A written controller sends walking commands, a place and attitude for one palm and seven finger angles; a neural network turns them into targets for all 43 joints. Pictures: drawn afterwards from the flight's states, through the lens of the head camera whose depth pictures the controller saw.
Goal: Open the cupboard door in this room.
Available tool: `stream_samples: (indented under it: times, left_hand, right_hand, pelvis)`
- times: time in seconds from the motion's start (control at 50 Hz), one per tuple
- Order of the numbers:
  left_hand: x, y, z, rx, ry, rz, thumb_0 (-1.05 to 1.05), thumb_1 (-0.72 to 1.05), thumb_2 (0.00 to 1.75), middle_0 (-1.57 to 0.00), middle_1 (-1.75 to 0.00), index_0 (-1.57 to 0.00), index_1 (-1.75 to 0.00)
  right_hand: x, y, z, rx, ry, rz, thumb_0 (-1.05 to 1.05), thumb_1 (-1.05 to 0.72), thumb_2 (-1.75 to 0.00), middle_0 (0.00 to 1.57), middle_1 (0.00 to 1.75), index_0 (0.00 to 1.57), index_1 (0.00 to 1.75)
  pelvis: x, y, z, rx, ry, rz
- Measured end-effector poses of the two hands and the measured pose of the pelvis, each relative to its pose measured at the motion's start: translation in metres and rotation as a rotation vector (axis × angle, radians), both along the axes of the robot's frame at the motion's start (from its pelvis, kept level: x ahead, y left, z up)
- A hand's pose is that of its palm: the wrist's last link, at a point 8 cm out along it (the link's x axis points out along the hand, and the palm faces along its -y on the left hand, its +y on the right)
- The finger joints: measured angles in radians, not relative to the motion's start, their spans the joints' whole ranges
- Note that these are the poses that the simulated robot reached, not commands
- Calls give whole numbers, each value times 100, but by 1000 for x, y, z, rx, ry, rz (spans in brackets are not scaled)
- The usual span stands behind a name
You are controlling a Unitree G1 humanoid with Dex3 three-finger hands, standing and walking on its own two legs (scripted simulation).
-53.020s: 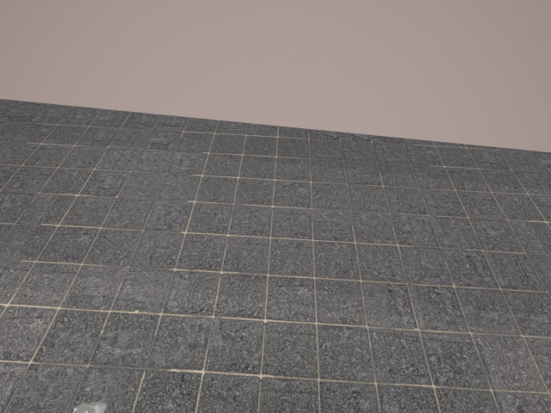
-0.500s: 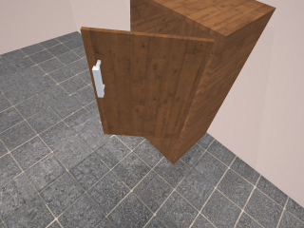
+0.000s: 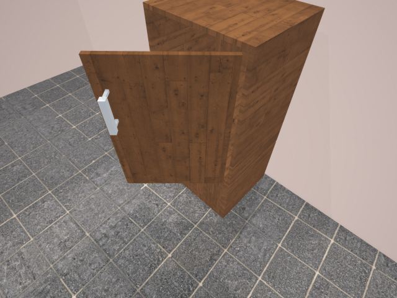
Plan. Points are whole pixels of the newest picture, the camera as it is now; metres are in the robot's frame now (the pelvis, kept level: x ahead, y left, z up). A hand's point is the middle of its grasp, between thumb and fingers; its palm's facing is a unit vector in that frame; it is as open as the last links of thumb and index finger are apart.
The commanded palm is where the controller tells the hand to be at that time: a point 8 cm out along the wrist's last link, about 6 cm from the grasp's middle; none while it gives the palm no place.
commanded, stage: come to a stop and stand still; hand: left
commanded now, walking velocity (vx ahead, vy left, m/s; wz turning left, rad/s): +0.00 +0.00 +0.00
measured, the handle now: (110, 112) +0.61 +0.29 +0.01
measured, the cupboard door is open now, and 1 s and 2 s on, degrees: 44 44 44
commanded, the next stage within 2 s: look again from close up in 0.68 s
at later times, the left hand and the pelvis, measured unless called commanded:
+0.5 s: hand out of the picture +0.02 +0.15 -0.18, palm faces +0.06 -0.99 -0.15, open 7.4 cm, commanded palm none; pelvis +0.04 -0.01 +0.00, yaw +0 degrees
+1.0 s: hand out of the picture +0.05 +0.22 -0.18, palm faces +0.03 -0.97 -0.24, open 7.4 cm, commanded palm none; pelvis +0.03 +0.02 -0.01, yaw +0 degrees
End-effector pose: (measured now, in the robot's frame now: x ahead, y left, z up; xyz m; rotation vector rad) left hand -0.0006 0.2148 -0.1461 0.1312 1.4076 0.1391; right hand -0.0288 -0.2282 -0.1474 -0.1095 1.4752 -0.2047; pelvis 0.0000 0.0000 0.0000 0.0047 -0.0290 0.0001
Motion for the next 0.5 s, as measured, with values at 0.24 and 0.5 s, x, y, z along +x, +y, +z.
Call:
stream_samples:
  times: [0.24,0.5]
  left_hand:
    - [3,-19,-3,-24,38,27,1,92,90,-20,-30,-20,-30]
    - [15,-17,-5,-24,36,45,0,91,90,-20,-30,-20,-30]
  right_hand:
    - [-13,8,2,24,93,-11,1,-91,-90,20,30,20,29]
    - [61,3,1,-8,-42,33,2,-93,-90,20,30,20,29]
  pelvis:
    - [17,-11,1,1,4,7]
    - [36,-7,0,9,4,1]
